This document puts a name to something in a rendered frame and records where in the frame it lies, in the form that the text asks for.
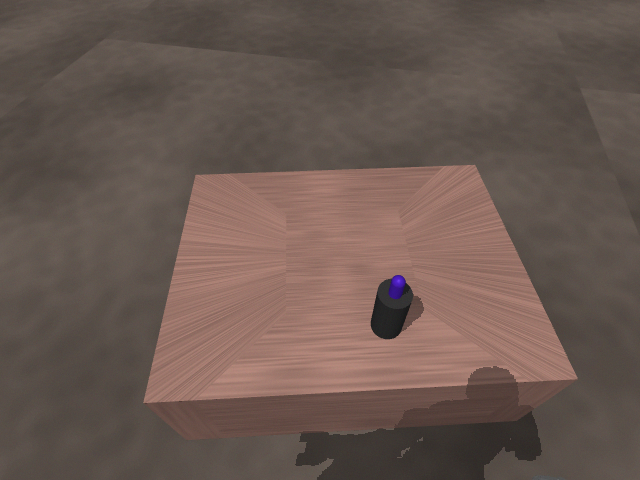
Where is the bottle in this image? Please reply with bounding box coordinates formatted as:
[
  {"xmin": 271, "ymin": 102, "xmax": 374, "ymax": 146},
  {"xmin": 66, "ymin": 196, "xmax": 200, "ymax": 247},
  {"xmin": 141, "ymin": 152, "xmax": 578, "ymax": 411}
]
[{"xmin": 371, "ymin": 275, "xmax": 413, "ymax": 339}]

